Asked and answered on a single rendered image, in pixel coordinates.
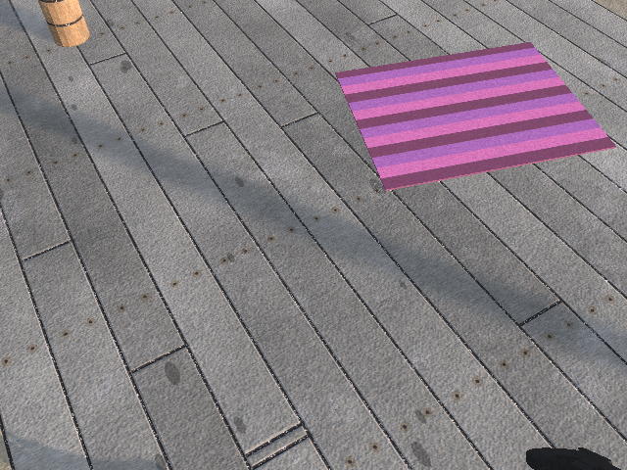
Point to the right robot hand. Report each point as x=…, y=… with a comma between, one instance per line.
x=547, y=458

